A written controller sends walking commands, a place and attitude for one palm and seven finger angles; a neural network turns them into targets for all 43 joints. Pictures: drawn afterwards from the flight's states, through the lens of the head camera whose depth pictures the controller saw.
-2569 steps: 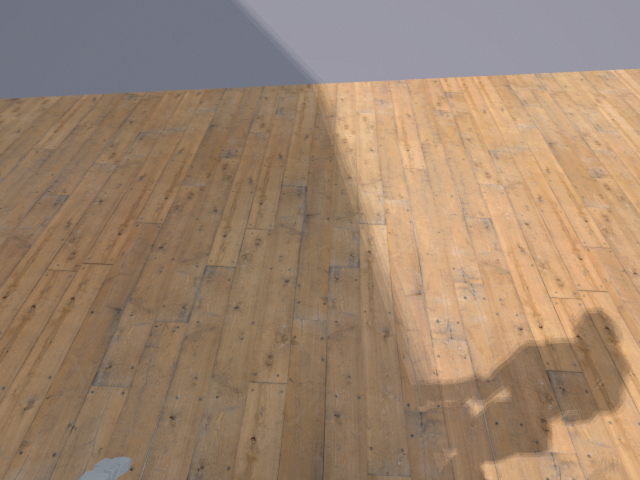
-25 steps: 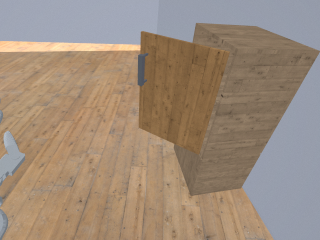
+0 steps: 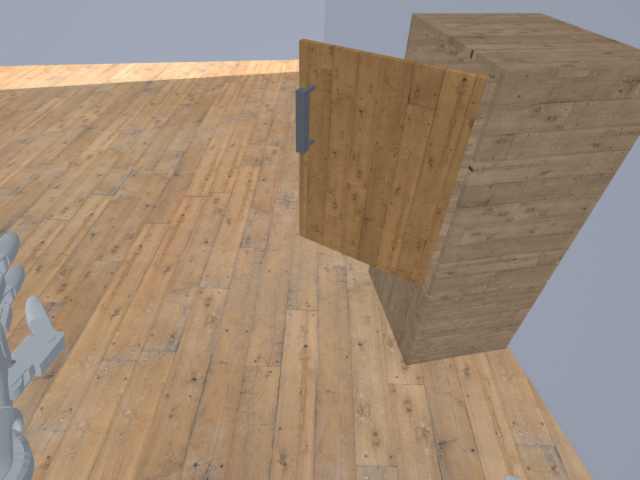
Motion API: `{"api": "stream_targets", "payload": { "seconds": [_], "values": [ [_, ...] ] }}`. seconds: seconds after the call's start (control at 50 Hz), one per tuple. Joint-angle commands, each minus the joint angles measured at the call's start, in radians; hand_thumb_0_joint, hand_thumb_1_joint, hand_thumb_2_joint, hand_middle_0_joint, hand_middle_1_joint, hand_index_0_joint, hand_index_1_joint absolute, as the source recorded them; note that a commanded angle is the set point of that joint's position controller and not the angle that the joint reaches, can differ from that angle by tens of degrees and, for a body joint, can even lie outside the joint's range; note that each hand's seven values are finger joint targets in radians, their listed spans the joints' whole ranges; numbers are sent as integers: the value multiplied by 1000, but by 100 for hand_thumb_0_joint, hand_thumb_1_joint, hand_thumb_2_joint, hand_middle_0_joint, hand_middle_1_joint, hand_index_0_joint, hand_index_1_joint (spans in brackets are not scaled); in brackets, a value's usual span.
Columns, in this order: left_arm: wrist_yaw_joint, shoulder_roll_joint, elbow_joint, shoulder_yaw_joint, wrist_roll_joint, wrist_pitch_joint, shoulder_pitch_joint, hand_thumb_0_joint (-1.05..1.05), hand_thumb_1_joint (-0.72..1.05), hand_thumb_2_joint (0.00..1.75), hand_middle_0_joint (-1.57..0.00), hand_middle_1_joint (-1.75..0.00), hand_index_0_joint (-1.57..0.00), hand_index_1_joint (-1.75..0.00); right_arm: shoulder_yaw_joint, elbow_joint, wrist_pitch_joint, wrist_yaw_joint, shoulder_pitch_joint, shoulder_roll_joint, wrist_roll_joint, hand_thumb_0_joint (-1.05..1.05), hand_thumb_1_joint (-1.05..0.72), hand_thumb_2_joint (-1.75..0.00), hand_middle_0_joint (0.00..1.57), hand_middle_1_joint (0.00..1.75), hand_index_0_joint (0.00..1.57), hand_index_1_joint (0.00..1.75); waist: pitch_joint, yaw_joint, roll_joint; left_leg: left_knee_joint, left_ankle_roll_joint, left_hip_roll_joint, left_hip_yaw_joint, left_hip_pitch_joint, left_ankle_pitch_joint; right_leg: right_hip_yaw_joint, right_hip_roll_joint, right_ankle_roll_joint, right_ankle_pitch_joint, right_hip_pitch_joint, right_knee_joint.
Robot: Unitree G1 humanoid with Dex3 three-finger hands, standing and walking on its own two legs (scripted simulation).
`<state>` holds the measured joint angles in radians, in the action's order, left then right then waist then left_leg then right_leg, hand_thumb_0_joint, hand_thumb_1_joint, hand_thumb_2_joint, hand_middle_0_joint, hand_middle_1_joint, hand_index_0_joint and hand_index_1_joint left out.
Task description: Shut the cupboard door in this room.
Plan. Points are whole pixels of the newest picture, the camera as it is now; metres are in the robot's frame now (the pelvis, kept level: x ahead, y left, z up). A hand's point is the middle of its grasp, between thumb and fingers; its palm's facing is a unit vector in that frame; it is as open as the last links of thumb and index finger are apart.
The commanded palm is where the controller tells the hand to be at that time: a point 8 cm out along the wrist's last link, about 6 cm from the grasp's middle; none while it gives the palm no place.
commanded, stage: stop stepping back and stand still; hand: left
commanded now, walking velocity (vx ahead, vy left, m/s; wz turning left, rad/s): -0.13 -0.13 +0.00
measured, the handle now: (307, 119) +0.92 +0.09 +0.07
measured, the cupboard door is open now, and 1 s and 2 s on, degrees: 48 48 48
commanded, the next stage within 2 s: let the arm hang, fingers relaxed in 0.36 s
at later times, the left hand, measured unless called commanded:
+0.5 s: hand (78, 365) +0.20 +0.27 +0.12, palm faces +0.30 -0.81 -0.49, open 7.4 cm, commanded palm none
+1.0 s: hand out of the picture -0.07 +0.23 -0.16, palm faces +0.00 -0.97 -0.25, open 7.2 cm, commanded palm none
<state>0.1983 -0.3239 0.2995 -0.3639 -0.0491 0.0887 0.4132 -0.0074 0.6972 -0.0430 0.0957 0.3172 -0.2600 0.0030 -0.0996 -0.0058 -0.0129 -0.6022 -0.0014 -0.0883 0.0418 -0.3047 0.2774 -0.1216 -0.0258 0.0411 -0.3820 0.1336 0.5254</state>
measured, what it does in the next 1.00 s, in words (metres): shifts its weight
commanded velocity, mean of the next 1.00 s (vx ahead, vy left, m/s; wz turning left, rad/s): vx -0.02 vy -0.03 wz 0.00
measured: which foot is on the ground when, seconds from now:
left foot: down 0.00-1.00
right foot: down 0.00-1.00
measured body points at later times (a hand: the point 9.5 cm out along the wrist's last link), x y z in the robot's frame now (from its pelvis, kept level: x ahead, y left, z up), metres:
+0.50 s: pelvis -0.01 +0.01 +0.00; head -0.01 +0.00 +0.45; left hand +0.18 +0.31 +0.14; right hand +0.13 -0.24 -0.09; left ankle +0.02 +0.14 -0.73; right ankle -0.03 -0.09 -0.73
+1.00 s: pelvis -0.04 +0.03 +0.01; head -0.03 +0.03 +0.46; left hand -0.07 +0.28 -0.14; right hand -0.06 -0.19 -0.15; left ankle +0.02 +0.14 -0.73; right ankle -0.03 -0.09 -0.73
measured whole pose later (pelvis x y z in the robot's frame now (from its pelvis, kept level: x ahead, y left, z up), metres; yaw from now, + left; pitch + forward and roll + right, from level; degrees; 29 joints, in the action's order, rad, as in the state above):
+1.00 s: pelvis -0.04 +0.03 +0.01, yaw -1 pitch -1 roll -1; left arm 0.02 -0.20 -1.03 -0.02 0.02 -0.03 0.39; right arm 0.00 1.02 0.05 0.02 0.34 -0.17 -0.02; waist 0.04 0.00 -0.03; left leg -0.47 -0.02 -0.03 0.08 -0.30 0.16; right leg -0.08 0.02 0.00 -0.23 0.21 0.47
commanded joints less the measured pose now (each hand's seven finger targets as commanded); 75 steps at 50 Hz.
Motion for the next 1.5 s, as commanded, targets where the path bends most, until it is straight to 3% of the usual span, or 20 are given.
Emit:
{"api": "stream_targets", "payload": {
  "seconds": [0.0,0.04,0.08,0.12,0.18,0.26,0.38,0.42,0.44,0.46,0.5,0.56,0.6,0.64,0.68,0.74,0.78,0.98,1.18,1.48],
  "values": [
    [3,-359,616,-150,14,133,-155,0,90,90,-20,-30,-20,-30,54,-235,-108,5,-167,-104,6,0,-90,-90,20,30,20,30,-31,6,-183,128,-82,-135,-184,322,-587,71,52,-72,342,217,152],
    [-7,-350,668,-182,10,151,-38,0,90,90,-20,-30,-20,-30,40,-223,-128,-19,-144,-52,-12,0,-90,-90,20,30,20,30,-63,10,-315,172,-93,-159,-203,356,-810,67,20,-51,43,255,172],
    [-6,-358,652,-220,3,149,1,0,90,90,-20,-30,-20,-30,48,-219,-133,-35,-159,-59,-14,0,-90,-90,20,30,20,30,-11,1,-302,218,-83,-181,-182,225,-638,78,18,-51,-36,189,128],
    [-4,-347,605,-253,-5,153,78,0,90,90,-20,-30,-20,-30,54,-224,-131,-40,-145,-59,-2,0,-90,-90,20,30,20,30,-29,6,-271,170,-50,-161,-104,232,-614,56,10,-49,69,134,-16],
    [-14,-320,465,-276,-19,148,203,0,90,90,-20,-30,-20,-30,61,-240,-108,-47,-122,-61,8,0,-90,-90,20,30,20,30,-85,22,-208,108,-7,-106,-10,130,-532,84,33,-39,440,-34,-89],
    [-25,-262,312,-228,-39,110,287,0,90,90,-20,-30,-20,-30,64,-235,-57,-49,-117,-59,26,0,-90,-90,20,30,20,30,-119,38,49,36,16,-49,21,53,-388,180,127,-12,761,-73,-53],
    [-17,-277,338,-178,-24,93,211,0,90,90,-20,-30,-20,-30,41,-242,-33,-18,-169,-47,26,0,-90,-90,20,30,20,30,-74,29,100,69,-4,-18,11,67,-299,173,140,-35,704,-3,-78],
    [-12,-298,399,-173,-13,103,134,0,90,90,-20,-30,-20,-30,34,-239,-42,-5,-187,-42,21,0,-90,-90,20,30,20,30,-44,26,38,89,-8,-11,5,75,-268,173,141,-32,618,25,-90],
    [-155,-104,-323,273,63,-22,47,0,90,90,-20,-30,-20,-30,66,-103,-105,-101,-259,-198,19,0,-90,-90,20,30,20,30,93,46,-25,-26,-15,-39,-19,26,-462,86,193,-9,731,165,58],
    [-184,-79,-361,261,60,-89,50,0,90,90,-20,-30,-20,-30,81,-82,-60,-102,-191,-188,5,0,-90,-90,20,30,20,30,32,36,-49,17,-18,-48,-19,51,-374,143,158,-1,542,173,24],
    [-198,-28,-435,275,66,-103,24,0,90,90,-20,-30,-20,-30,59,-60,-22,-99,-166,-135,-6,0,-90,-90,20,30,20,30,59,15,-52,51,-36,-71,-46,-32,-187,120,132,-14,257,197,21],
    [-200,-45,-603,295,75,-98,-53,0,90,90,-20,-30,-20,-30,33,-49,26,-98,-152,-100,-23,0,-90,-90,20,30,20,30,109,19,142,45,-30,-14,-67,-46,16,174,161,14,25,251,-99],
    [-191,-63,-726,305,78,-98,-109,0,90,90,-20,-30,-20,-30,35,-17,51,-98,-119,-106,-34,0,-90,-90,20,30,20,30,128,37,218,-3,-21,21,-50,36,-3,207,189,53,-67,331,-164],
    [-183,-55,-827,313,74,-107,-140,0,90,90,-20,-30,-20,-30,32,26,65,-95,-92,-90,-38,0,-90,-90,20,30,20,30,134,46,169,1,-18,29,-42,67,-11,207,190,59,-109,344,-176],
    [-180,-39,-926,323,71,-107,-136,0,90,90,-20,-30,-20,-30,29,71,66,-93,-80,-80,-36,0,-90,-90,20,30,20,30,138,46,25,70,-21,8,-63,69,-21,189,163,41,-98,322,-151],
    [-175,14,-1048,311,71,-109,-63,0,90,90,-20,-30,-20,-30,34,119,59,-83,-79,-77,-40,0,-90,-90,20,30,20,30,134,7,-216,249,-39,-38,-135,-77,144,130,90,4,-9,135,-88],
    [-177,17,-1115,313,70,-109,-31,0,90,90,-20,-30,-20,-30,40,145,59,-79,-72,-78,-37,0,-90,-90,20,30,20,30,112,-8,-273,316,-43,-46,-156,-110,233,107,74,1,37,60,-63],
    [-172,42,-1313,335,68,-88,-21,0,90,90,-20,-30,-20,-30,45,288,61,-70,50,-16,-20,0,-90,-90,20,30,20,30,158,22,80,252,-29,-20,-70,67,54,167,130,10,-5,175,-222],
    [-162,73,-1400,343,67,-89,9,0,90,90,-20,-30,-20,-30,34,374,60,-69,75,30,-18,0,-90,-90,20,30,20,30,234,20,36,281,-27,-20,-48,75,51,171,121,-3,-21,220,-233],
    [-159,107,-1422,342,65,-82,1,0,90,90,-20,-30,-20,-30,32,402,47,-60,83,54,-18,0,-90,-90,20,30,20,30,210,15,-8,301,-21,-19,-44,79,-8,155,117,-7,112,140,-214]
  ]
}}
